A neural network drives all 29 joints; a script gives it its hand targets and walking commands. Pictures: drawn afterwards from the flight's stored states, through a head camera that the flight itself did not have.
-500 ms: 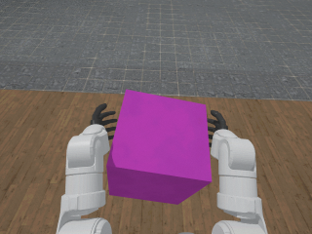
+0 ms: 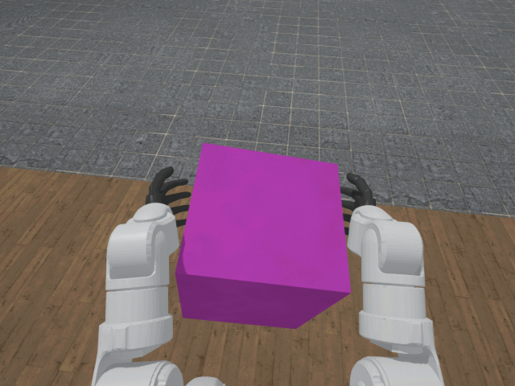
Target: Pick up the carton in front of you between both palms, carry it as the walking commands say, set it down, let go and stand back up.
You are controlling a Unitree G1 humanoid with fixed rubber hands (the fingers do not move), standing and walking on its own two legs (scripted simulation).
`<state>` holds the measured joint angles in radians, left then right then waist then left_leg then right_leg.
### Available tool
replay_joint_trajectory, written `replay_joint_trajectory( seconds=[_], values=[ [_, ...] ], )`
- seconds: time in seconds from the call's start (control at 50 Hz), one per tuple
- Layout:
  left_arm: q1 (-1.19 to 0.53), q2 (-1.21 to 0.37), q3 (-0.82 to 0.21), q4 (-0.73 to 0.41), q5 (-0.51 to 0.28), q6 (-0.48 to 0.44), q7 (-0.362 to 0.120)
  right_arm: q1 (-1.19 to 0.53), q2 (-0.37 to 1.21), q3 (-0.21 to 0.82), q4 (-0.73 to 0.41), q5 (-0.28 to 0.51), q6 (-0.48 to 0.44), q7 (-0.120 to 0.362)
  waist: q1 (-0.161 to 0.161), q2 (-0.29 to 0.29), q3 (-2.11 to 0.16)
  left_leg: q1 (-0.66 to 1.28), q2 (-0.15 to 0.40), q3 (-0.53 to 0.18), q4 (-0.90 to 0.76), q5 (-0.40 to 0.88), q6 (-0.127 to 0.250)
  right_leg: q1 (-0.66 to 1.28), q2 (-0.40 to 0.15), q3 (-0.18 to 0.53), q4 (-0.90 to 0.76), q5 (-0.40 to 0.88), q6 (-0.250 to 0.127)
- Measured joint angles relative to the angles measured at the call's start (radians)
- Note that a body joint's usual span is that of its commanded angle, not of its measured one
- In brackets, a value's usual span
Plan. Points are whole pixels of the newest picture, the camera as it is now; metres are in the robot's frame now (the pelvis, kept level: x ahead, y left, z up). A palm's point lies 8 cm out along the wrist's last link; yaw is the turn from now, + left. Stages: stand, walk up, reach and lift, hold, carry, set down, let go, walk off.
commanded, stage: carry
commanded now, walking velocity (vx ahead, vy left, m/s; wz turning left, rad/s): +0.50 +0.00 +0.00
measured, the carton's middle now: (254, 246) +0.34 +0.03 +0.01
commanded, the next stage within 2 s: none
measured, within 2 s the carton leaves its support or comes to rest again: neither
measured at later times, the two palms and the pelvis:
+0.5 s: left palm (199, 107) +0.66 +0.17 +0.06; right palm (333, 119) +0.63 -0.13 +0.06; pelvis +0.31 +0.04 -0.03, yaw -2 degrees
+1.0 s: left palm (224, 48) +0.95 +0.14 +0.05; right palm (327, 51) +0.96 -0.15 +0.05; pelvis +0.62 -0.02 -0.06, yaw +0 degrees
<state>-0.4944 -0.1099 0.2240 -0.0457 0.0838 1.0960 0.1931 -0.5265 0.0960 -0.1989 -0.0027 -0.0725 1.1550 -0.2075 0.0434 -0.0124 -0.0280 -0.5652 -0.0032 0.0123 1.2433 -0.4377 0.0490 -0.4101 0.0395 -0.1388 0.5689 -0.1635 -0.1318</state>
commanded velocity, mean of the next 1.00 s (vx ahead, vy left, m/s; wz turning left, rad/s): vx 0.50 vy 0.00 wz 0.00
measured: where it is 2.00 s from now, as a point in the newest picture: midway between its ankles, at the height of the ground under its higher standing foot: (266, 190)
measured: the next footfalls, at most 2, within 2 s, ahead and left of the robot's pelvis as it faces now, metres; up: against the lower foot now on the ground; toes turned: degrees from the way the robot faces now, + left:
left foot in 0.34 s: +0.39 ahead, +0.08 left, -0.03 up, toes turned +4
right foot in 0.86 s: +0.69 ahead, -0.06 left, -0.05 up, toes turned -5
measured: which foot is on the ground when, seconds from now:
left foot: up 0.00-0.32, down 0.34-0.84, up 0.86-1.00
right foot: down 0.00-0.34, up 0.36-0.84, down 0.86-1.00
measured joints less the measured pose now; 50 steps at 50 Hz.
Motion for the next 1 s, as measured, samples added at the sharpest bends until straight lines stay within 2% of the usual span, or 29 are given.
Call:
replay_joint_trajectory(
  seconds=[0.08,0.16,0.28,0.32,0.34,0.38,0.42,0.46,0.54,0.64,0.72,0.8,0.84,0.86,0.88,0.92,0.94,1.0],
  values=[
    [-0.008,0.001,0.013,-0.001,-0.024,-0.022,0.000,0.017,0.029,-0.015,-0.039,-0.025,-0.016,0.001,0.018,0.005,0.011,-0.126,0.044,-0.006,-0.144,0.095,-0.011,0.080,0.003,0.005,-0.038,-0.048,0.002],
    [-0.019,-0.002,0.008,-0.009,-0.035,-0.038,0.000,0.028,0.034,-0.022,-0.082,-0.032,-0.020,0.002,0.026,0.009,0.001,-0.167,0.058,0.003,-0.321,0.251,-0.014,0.164,0.006,0.022,-0.073,-0.104,0.017],
    [-0.047,0.000,-0.020,0.008,-0.028,-0.037,0.000,0.020,0.014,-0.031,-0.108,-0.030,0.001,0.003,0.027,0.020,-0.040,-0.068,0.015,0.078,-0.659,0.459,0.010,0.297,0.016,0.041,-0.070,-0.237,0.046],
    [-0.048,0.005,-0.021,0.021,-0.022,-0.027,0.000,0.011,0.011,-0.029,-0.083,-0.034,0.007,0.003,0.023,0.024,-0.055,0.020,-0.011,0.115,-0.781,0.529,0.026,0.320,0.020,0.046,0.019,-0.304,0.055],
    [-0.044,0.012,-0.017,0.026,-0.022,-0.020,0.000,0.002,0.014,-0.027,-0.059,-0.038,0.007,0.003,0.015,0.033,-0.063,0.068,-0.012,0.125,-0.805,0.541,0.051,0.309,0.025,0.046,0.117,-0.331,0.065],
    [-0.045,0.036,-0.014,0.052,-0.031,-0.021,-0.004,-0.009,0.031,-0.030,-0.012,-0.044,-0.014,0.001,-0.021,-0.002,-0.063,0.052,-0.039,0.135,-0.699,0.396,0.091,0.197,0.005,0.083,0.411,-0.364,0.091],
    [-0.030,0.033,-0.005,0.076,-0.031,-0.025,-0.005,-0.008,0.029,-0.024,0.024,-0.046,-0.014,-0.002,-0.046,0.007,-0.047,0.056,-0.038,0.136,-0.636,0.326,0.096,0.067,0.013,0.118,0.652,-0.378,0.086],
    [-0.011,0.013,0.003,0.081,-0.018,-0.023,-0.005,0.013,0.022,-0.020,0.033,-0.036,-0.010,-0.001,-0.070,0.020,-0.027,0.093,-0.039,0.130,-0.637,0.298,0.092,-0.042,-0.004,0.129,0.725,-0.323,0.085],
    [0.006,-0.021,0.014,0.034,0.010,-0.033,-0.005,0.039,0.012,-0.013,0.007,-0.003,-0.034,-0.001,-0.085,0.016,0.014,0.172,-0.042,0.127,-0.674,0.254,0.095,-0.205,-0.061,0.139,0.608,-0.235,0.090],
    [0.020,-0.022,0.011,-0.029,0.015,-0.050,-0.005,0.040,0.013,0.000,-0.012,0.016,-0.080,-0.001,-0.091,0.012,0.021,0.266,-0.042,0.112,-0.703,0.183,0.083,-0.300,-0.093,0.135,0.406,-0.099,0.100],
    [0.029,-0.015,0.006,-0.071,0.008,-0.043,-0.005,0.037,0.017,0.012,-0.039,0.015,-0.077,0.000,-0.097,0.013,-0.002,0.356,-0.047,0.094,-0.727,0.115,0.064,-0.288,-0.091,0.108,0.214,0.060,0.094],
    [0.020,-0.006,0.005,-0.090,0.003,-0.025,-0.005,0.013,0.012,0.018,-0.050,0.012,-0.055,-0.001,-0.103,0.005,-0.037,0.449,-0.057,0.083,-0.715,0.017,0.044,-0.200,-0.055,0.048,-0.007,0.187,0.072],
    [0.002,-0.004,-0.003,-0.064,0.007,-0.018,-0.005,0.001,-0.001,0.013,-0.044,0.013,-0.035,-0.001,-0.099,-0.002,-0.055,0.462,-0.060,0.078,-0.608,-0.048,0.032,-0.110,-0.033,0.008,-0.115,0.258,0.057],
    [-0.009,-0.008,-0.007,-0.042,0.013,-0.018,-0.005,-0.006,-0.013,0.008,-0.036,0.018,-0.025,-0.002,-0.088,-0.004,-0.067,0.435,-0.057,0.079,-0.494,-0.068,0.020,-0.080,-0.028,0.007,-0.109,0.233,0.039],
    [-0.016,-0.014,-0.011,-0.021,0.022,-0.026,-0.005,-0.015,-0.029,0.007,-0.021,0.026,-0.021,-0.003,-0.067,0.011,-0.072,0.377,-0.046,0.062,-0.341,-0.093,0.007,-0.088,-0.012,0.007,-0.057,0.136,0.035],
    [-0.022,-0.013,-0.017,0.011,0.030,-0.021,-0.003,-0.023,-0.043,0.004,0.012,0.035,-0.012,-0.003,-0.039,0.018,-0.056,0.246,-0.049,0.015,-0.064,-0.109,0.008,-0.093,0.005,0.002,0.023,0.052,0.011],
    [-0.019,-0.010,-0.017,0.019,0.027,-0.010,-0.002,-0.020,-0.038,0.002,0.022,0.032,-0.006,-0.003,-0.029,0.009,-0.047,0.188,-0.048,0.007,0.012,-0.094,0.010,-0.079,0.003,0.002,0.033,0.039,0.002],
    [-0.005,0.000,-0.006,0.010,0.004,0.010,0.002,-0.010,-0.011,0.000,0.018,0.010,0.007,-0.003,-0.008,-0.004,-0.017,0.038,-0.015,0.001,0.022,-0.016,0.004,-0.016,0.002,0.002,0.012,0.009,-0.002]
  ],
)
